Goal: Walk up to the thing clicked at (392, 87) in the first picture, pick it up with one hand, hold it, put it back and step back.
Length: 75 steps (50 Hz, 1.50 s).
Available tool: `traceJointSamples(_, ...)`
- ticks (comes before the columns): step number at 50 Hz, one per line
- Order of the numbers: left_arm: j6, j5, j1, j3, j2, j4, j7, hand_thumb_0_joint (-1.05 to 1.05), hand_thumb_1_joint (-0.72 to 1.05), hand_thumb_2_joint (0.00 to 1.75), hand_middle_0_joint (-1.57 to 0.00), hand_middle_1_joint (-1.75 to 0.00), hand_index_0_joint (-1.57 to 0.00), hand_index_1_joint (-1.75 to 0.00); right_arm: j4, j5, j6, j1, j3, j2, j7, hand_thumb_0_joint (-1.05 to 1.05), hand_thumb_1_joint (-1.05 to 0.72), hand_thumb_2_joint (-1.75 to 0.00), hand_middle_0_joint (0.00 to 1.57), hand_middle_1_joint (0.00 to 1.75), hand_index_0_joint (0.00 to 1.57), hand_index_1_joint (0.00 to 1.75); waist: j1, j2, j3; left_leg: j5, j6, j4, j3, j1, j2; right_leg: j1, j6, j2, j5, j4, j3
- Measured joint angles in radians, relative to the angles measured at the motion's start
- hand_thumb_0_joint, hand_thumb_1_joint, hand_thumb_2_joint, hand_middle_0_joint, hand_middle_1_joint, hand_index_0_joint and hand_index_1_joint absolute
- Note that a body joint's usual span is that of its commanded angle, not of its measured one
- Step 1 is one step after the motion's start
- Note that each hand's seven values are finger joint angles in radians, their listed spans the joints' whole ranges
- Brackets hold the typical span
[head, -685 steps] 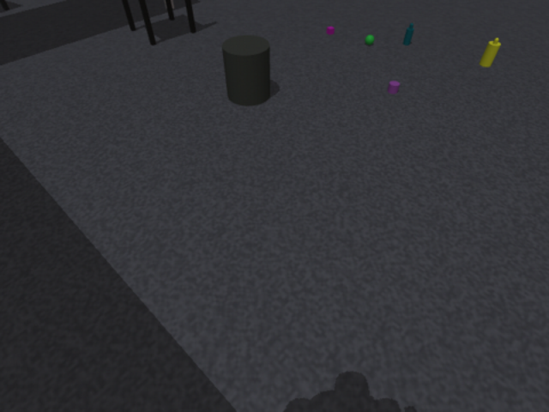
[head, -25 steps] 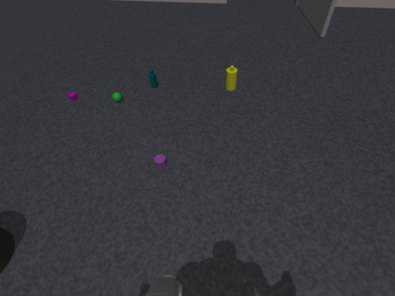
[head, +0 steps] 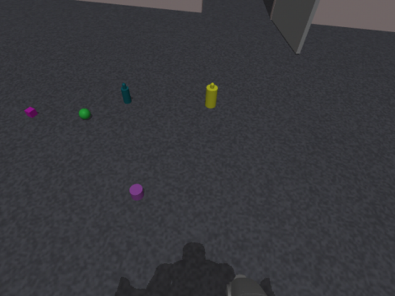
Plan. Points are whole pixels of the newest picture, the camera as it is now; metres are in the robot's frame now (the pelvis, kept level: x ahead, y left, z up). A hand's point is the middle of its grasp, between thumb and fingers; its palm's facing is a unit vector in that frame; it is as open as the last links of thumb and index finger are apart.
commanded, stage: walk up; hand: left
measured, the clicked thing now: (136, 192) +0.76 +0.31 -0.74
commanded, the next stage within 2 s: none
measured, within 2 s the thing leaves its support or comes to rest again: neither
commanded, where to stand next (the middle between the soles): +0.33 +0.00 m, yaw +1 degrees
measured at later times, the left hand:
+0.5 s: hand (86, 278) +0.19 +0.25 -0.13, palm faces +0.00 -0.92 -0.38, open 7.4 cm
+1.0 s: hand (96, 234) +0.31 +0.27 -0.17, palm faces -0.04 -0.92 -0.38, open 7.4 cm
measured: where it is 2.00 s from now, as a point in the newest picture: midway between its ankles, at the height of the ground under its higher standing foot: (195, 289)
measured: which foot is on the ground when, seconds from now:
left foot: down 0.00-0.14, up 0.16-0.56, down 0.58-1.00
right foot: up 0.00-0.10, down 0.12-0.62, up 0.64-0.96, down 0.98-1.00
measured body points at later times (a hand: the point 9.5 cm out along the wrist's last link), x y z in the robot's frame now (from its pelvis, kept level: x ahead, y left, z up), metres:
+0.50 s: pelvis +0.15 -0.03 +0.00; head +0.17 -0.03 +0.45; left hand +0.19 +0.30 -0.10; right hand +0.21 -0.35 -0.12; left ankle +0.26 +0.13 -0.71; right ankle +0.16 -0.14 -0.74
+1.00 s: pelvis +0.24 +0.00 -0.02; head +0.28 +0.00 +0.43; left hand +0.31 +0.31 -0.14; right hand +0.34 -0.31 -0.13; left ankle +0.27 +0.11 -0.74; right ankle +0.29 -0.13 -0.74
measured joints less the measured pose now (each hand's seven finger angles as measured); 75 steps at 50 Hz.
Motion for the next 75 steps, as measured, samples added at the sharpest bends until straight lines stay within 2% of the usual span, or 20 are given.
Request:
traceJointSamples(3,-0.002,0.007,-0.018,0.001,-0.014,0.006,-0.008,0.01,0.91,0.90,-0.20,-0.30,-0.21,-0.30,-0.002,-0.001,0.007,0.018,-0.009,-0.020,0.000,0.00,-0.90,-0.90,0.20,0.30,0.21,0.30,-0.012,0.022,0.001,-0.049,-0.015,0.026,0.008,0.024,0.001,0.034,-0.010,0.000,0.046,-0.126,-0.029)
traceJointSamples(6,-0.017,0.010,-0.025,0.005,-0.021,0.006,-0.009,0.01,0.91,0.90,-0.20,-0.30,-0.21,-0.30,-0.002,0.001,0.021,0.041,-0.015,-0.037,-0.002,0.00,-0.90,-0.90,0.20,0.30,0.21,0.30,-0.018,0.051,-0.011,-0.137,-0.033,0.116,0.006,0.021,0.017,0.105,-0.023,0.027,0.085,-0.217,-0.051)
traceJointSamples(8,-0.034,0.015,-0.041,0.010,-0.039,0.002,0.002,0.01,0.90,0.90,-0.20,-0.30,-0.21,-0.30,0.011,0.003,0.033,0.037,-0.018,-0.044,-0.008,0.00,-0.90,-0.90,0.20,0.30,0.20,0.30,-0.017,0.104,0.003,-0.187,-0.003,0.280,-0.037,-0.028,0.054,0.116,-0.026,0.061,0.055,-0.170,-0.081)
traceJointSamples(11,-0.046,0.006,-0.049,0.002,-0.048,-0.019,0.011,0.01,0.90,0.90,-0.20,-0.30,-0.21,-0.30,0.032,0.001,0.053,0.025,-0.003,-0.030,-0.010,0.01,-0.91,-0.90,0.20,0.30,0.20,0.30,0.008,0.103,0.009,-0.197,0.012,0.547,-0.086,-0.153,0.006,0.145,-0.040,0.055,0.009,-0.157,-0.082)
traceJointSamples(14,-0.048,-0.003,-0.030,-0.007,-0.060,-0.027,0.020,0.00,0.90,0.90,-0.20,-0.30,-0.21,-0.30,0.040,0.008,0.053,0.009,0.006,-0.031,-0.003,0.01,-0.91,-0.90,0.20,0.30,0.20,0.30,0.025,0.112,0.005,-0.127,0.014,0.616,-0.106,-0.260,0.002,0.206,-0.040,0.060,0.025,-0.236,-0.085)
traceJointSamples(18,-0.047,-0.002,0.011,-0.011,-0.057,-0.022,0.024,0.00,0.90,0.90,-0.20,-0.30,-0.21,-0.30,0.033,0.003,0.050,-0.006,0.002,-0.035,0.009,0.01,-0.91,-0.90,0.20,0.30,0.20,0.30,0.034,0.120,-0.002,-0.030,-0.003,0.532,-0.138,-0.348,0.033,0.271,-0.042,0.078,0.036,-0.318,-0.088)
traceJointSamples(22,-0.039,0.006,0.041,-0.005,-0.042,-0.020,0.020,0.01,0.90,0.90,-0.20,-0.30,-0.21,-0.30,0.042,-0.010,0.054,-0.004,-0.009,-0.036,0.020,0.00,-0.91,-0.90,0.20,0.30,0.20,0.30,0.037,0.111,-0.016,0.014,-0.027,0.364,-0.133,-0.370,0.062,0.312,-0.044,0.086,0.010,-0.341,-0.106)
traceJointSamples(27,-0.029,0.010,0.062,0.001,-0.016,-0.026,0.013,0.01,0.90,0.90,-0.20,-0.30,-0.21,-0.30,0.063,-0.016,0.047,0.000,-0.019,-0.035,0.024,0.00,-0.91,-0.90,0.20,0.30,0.20,0.30,0.053,0.082,-0.029,0.060,-0.027,0.178,-0.103,-0.311,0.062,0.336,-0.024,0.081,-0.068,-0.291,-0.123)
traceJointSamples(30,-0.015,0.013,0.073,0.000,0.003,-0.019,0.013,0.01,0.90,0.90,-0.20,-0.30,-0.21,-0.30,0.069,-0.020,0.031,-0.006,-0.024,-0.029,0.016,0.00,-0.91,-0.90,0.20,0.30,0.20,0.30,0.051,0.043,-0.039,0.102,-0.010,0.135,-0.080,-0.260,0.029,0.327,-0.011,0.053,-0.151,-0.201,-0.120)
traceJointSamples(31,-0.007,0.012,0.071,0.000,0.009,-0.010,0.020,0.01,0.90,0.90,-0.20,-0.30,-0.21,-0.30,0.068,-0.022,0.023,-0.013,-0.022,-0.021,0.008,0.00,-0.91,-0.90,0.20,0.30,0.20,0.30,0.053,0.012,-0.035,0.090,-0.003,0.148,-0.061,-0.252,0.011,0.313,-0.022,0.030,-0.175,-0.149,-0.100)
traceJointSamples(35,0.019,0.005,0.044,-0.017,-0.011,0.026,0.043,0.01,0.90,0.90,-0.20,-0.30,-0.21,-0.30,0.034,-0.012,0.007,-0.038,-0.009,-0.006,-0.010,0.00,-0.91,-0.90,0.20,0.30,0.20,0.30,0.025,0.010,-0.020,0.045,0.017,0.158,-0.059,-0.227,0.016,0.189,-0.033,0.081,-0.270,0.134,-0.034)
traceJointSamples(39,0.018,-0.009,0.004,-0.023,-0.008,0.024,0.051,0.01,0.91,0.90,-0.20,-0.30,-0.21,-0.30,0.012,-0.001,-0.001,-0.048,0.013,0.020,-0.028,0.00,-0.90,-0.90,0.20,0.30,0.20,0.30,0.019,-0.010,0.019,0.064,0.018,0.088,-0.053,-0.168,0.009,0.093,-0.031,0.084,-0.211,0.208,0.019)
traceJointSamples(43,0.022,-0.017,-0.026,-0.025,-0.013,0.029,0.058,0.01,0.91,0.90,-0.20,-0.30,-0.21,-0.30,0.014,-0.001,0.019,-0.074,0.026,0.026,-0.040,0.00,-0.90,-0.90,0.20,0.30,0.21,0.30,0.023,-0.011,0.041,0.050,0.018,0.084,-0.037,-0.147,0.005,0.063,-0.011,0.059,-0.133,0.114,0.033)
traceJointSamples(48,0.024,-0.014,-0.058,-0.028,-0.030,0.066,0.068,0.01,0.91,0.90,-0.20,-0.30,-0.21,-0.30,0.016,0.001,0.042,-0.118,0.028,0.019,-0.043,0.00,-0.90,-0.90,0.20,0.30,0.21,0.30,0.021,0.019,0.052,-0.009,0.009,0.176,-0.020,-0.175,0.009,0.120,-0.005,0.046,-0.057,-0.057,-0.005)
traceJointSamples(49,0.022,-0.013,-0.061,-0.028,-0.032,0.073,0.068,0.01,0.91,0.90,-0.20,-0.30,-0.21,-0.30,0.018,0.004,0.049,-0.126,0.028,0.017,-0.042,0.00,-0.90,-0.90,0.20,0.30,0.21,0.30,0.021,0.027,0.049,-0.026,0.004,0.205,-0.018,-0.187,0.011,0.148,-0.009,0.051,-0.031,-0.103,-0.013)
traceJointSamples(50,0.020,-0.009,-0.066,-0.027,-0.039,0.084,0.071,0.01,0.91,0.90,-0.20,-0.30,-0.21,-0.30,0.025,0.009,0.057,-0.136,0.027,0.012,-0.042,0.00,-0.90,-0.90,0.20,0.30,0.21,0.30,0.025,0.045,0.048,-0.045,-0.003,0.237,-0.018,-0.198,0.023,0.171,0.004,0.062,-0.053,-0.136,-0.017)
traceJointSamples(52,0.016,0.001,-0.080,-0.030,-0.061,0.101,0.072,0.01,0.91,0.90,-0.20,-0.30,-0.21,-0.30,0.046,0.018,0.073,-0.163,0.023,0.005,-0.045,0.00,-0.90,-0.90,0.20,0.30,0.21,0.30,0.020,0.099,0.052,-0.062,-0.010,0.272,-0.038,-0.208,0.052,0.181,0.008,0.089,-0.055,-0.140,-0.034)
traceJointSamples(55,0.015,0.003,-0.102,-0.043,-0.067,0.111,0.067,0.01,0.90,0.90,-0.20,-0.30,-0.21,-0.30,0.079,0.021,0.082,-0.180,0.029,0.018,-0.048,0.00,-0.91,-0.90,0.20,0.30,0.20,0.30,0.024,0.093,0.040,-0.119,-0.010,0.250,-0.051,-0.198,0.013,0.169,0.000,0.068,-0.055,-0.123,-0.024)
traceJointSamples(58,0.017,0.002,-0.131,-0.052,-0.077,0.122,0.067,0.01,0.90,0.90,-0.20,-0.30,-0.21,-0.30,0.122,0.021,0.079,-0.193,0.034,0.021,-0.038,0.00,-0.91,-0.90,0.20,0.30,0.20,0.30,0.019,0.095,0.033,0.010,-0.016,0.169,-0.048,-0.169,0.004,0.179,0.004,0.060,-0.040,-0.147,-0.023)
traceJointSamples(75,0.026,-0.004,-0.220,-0.052,-0.086,0.239,0.049,0.01,0.90,0.90,-0.20,-0.30,-0.21,-0.30,0.325,-0.009,0.066,-0.169,0.044,0.018,-0.027,0.00,-0.91,-0.90,0.20,0.30,0.20,0.30,0.002,0.031,-0.038,0.102,-0.020,-0.054,-0.043,-0.068,0.004,0.293,0.013,0.070,0.082,-0.401,-0.025)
